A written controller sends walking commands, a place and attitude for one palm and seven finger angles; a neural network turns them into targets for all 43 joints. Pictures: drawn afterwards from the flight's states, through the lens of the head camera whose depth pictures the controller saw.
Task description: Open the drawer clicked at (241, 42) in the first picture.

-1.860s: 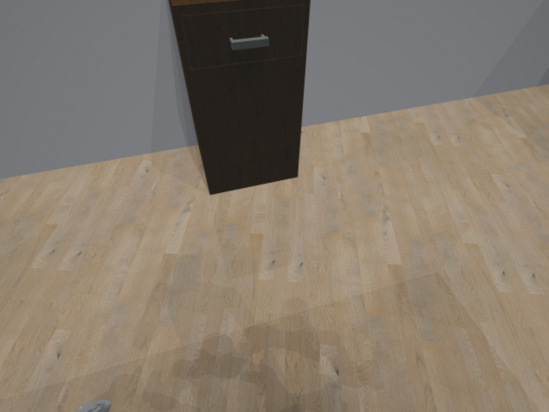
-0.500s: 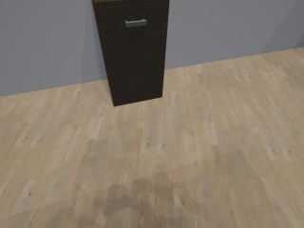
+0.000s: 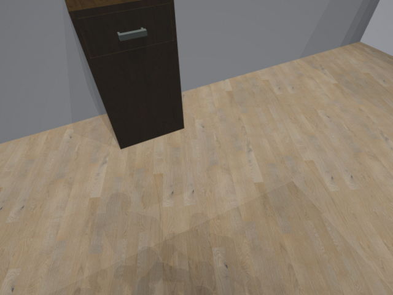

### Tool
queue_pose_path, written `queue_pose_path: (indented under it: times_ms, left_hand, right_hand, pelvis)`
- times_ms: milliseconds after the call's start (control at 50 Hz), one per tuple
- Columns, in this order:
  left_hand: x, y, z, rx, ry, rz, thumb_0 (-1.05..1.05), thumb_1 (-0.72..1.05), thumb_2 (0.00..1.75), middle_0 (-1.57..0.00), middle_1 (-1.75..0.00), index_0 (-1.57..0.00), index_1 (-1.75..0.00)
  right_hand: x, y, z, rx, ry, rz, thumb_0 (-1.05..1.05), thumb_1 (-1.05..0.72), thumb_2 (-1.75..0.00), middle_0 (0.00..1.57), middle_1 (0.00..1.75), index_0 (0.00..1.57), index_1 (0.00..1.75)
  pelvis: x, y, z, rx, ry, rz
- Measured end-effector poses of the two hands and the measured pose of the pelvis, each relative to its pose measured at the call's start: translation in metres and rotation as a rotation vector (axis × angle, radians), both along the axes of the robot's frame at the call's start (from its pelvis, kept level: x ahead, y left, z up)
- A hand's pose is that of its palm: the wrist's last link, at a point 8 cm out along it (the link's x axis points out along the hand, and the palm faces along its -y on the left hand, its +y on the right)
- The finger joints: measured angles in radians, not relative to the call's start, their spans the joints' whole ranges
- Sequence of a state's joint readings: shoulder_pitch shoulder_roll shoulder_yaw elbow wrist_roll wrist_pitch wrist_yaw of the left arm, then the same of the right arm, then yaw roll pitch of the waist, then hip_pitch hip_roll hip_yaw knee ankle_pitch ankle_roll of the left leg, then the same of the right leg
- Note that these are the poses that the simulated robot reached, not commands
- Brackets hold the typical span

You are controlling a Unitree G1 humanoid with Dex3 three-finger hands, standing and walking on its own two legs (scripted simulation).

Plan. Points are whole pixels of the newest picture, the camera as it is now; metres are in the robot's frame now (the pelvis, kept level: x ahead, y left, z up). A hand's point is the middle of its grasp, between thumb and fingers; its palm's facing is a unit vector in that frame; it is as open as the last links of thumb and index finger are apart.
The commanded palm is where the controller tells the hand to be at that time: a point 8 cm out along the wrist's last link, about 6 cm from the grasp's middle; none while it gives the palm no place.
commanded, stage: walk to a spot facing it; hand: left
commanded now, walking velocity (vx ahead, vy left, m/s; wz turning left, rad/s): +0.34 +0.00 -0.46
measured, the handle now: (131, 33) +1.23 +0.41 +0.01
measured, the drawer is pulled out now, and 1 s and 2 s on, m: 0.00 0.00 0.00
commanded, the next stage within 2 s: turn to face it in 1.50 s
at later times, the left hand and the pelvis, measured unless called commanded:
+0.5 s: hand out of the picture +0.13 +0.22 -0.18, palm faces -0.07 -0.98 -0.16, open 7.4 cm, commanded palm none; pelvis +0.19 +0.04 -0.01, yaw -12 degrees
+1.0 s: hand (192, 152) +0.59 +0.07 -0.15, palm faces -0.54 -0.82 -0.18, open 7.4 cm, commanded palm none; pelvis +0.37 -0.01 +0.00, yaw -27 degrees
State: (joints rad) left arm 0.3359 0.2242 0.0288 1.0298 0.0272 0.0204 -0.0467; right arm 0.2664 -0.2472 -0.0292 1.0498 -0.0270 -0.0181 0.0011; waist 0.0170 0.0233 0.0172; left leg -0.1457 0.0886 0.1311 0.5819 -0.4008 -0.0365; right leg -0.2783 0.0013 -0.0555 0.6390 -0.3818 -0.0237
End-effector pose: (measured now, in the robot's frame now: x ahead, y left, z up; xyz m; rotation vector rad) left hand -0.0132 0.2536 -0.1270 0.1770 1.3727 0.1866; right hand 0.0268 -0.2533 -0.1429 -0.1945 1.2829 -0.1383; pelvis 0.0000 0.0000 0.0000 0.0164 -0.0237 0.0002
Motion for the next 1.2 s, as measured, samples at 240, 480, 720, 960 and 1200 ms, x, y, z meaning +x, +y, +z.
queue_pose_path:
  times_ms: [240, 480, 720, 960, 1200]
  left_hand:
    - [0.022, -0.049, 0.013, -0.07, 0.11, -0.006, 0.0, 0.9, 0.9, -0.2, -0.3, -0.2, -0.3]
    - [0.131, 0.006, -0.017, -0.069, 0.173, -0.048, 0.0, 0.9, 0.9, -0.2, -0.3, -0.2, -0.3]
    - [0.406, 0.019, 0.004, -0.059, -0.15, -0.327, 0.0, 0.91, 0.9, -0.19, -0.3, -0.19, -0.3]
    - [0.598, -0.109, 0.014, -0.12, -0.259, -0.625, 0.0, 0.91, 0.9, -0.19, -0.3, -0.19, -0.3]
    - [0.644, -0.162, 0.006, -0.098, -0.235, -0.61, -0.02, 0.94, 0.9, -0.2, -0.3, -0.2, -0.3]
  right_hand:
    - [0.079, 0.003, 0.021, 0.038, -0.05, -0.083, 0.01, -0.9, -0.9, 0.2, 0.3, 0.2, 0.3]
    - [0.254, 0.047, 0.026, 0.009, -0.289, -0.077, 0.0, -0.9, -0.9, 0.2, 0.3, 0.2, 0.3]
    - [0.191, 0.061, 0.034, -0.059, -0.072, -0.379, -0.02, -0.94, -0.9, 0.21, 0.3, 0.21, 0.3]
    - [0.134, 0.098, 0.024, 0.063, 0.253, -0.637, 0.0, -0.91, -0.9, 0.2, 0.3, 0.2, 0.3]
    - [0.27, 0.02, 0.008, 0.078, 0.08, -0.677, 0.0, -0.91, -0.9, 0.2, 0.3, 0.2, 0.3]
  pelvis:
    - [0.068, -0.008, 0.019, -0.003, 0.031, -0.081]
    - [0.181, 0.033, -0.005, -0.04, 0.03, -0.193]
    - [0.268, 0.049, 0.016, -0.014, 0.017, -0.338]
    - [0.357, 0.003, 0.01, -0.01, 0.023, -0.462]
    - [0.435, -0.059, 0.008, -0.035, 0.011, -0.539]
